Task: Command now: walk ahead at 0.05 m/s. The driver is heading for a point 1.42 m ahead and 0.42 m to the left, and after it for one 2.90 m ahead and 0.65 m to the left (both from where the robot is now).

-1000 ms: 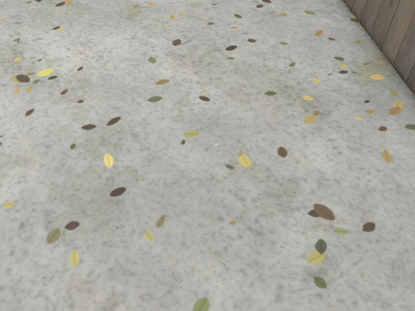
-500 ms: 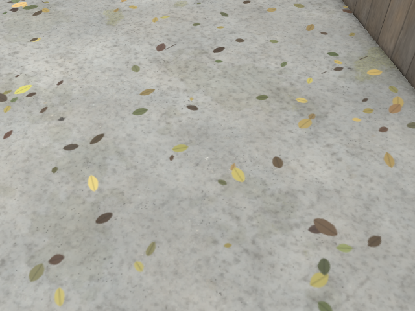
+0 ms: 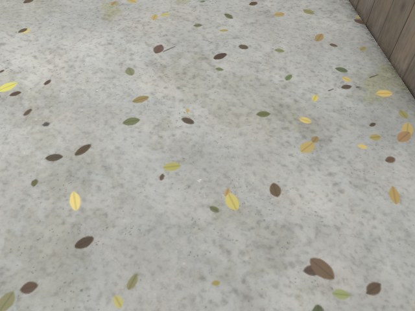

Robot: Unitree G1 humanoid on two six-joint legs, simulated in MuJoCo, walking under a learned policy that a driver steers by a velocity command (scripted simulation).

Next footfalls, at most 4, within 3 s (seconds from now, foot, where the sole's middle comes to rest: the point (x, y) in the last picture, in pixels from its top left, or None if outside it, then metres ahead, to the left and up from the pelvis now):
0.24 right None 0.06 -0.13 -0.76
1.12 right None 0.15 -0.10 -0.76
1.56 left None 0.27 0.25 -0.76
2.10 right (148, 259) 0.61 0.23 -0.76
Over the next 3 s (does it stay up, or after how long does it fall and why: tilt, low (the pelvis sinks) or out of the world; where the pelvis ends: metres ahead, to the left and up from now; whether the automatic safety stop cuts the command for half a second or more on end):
stays up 0.87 0.34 0.02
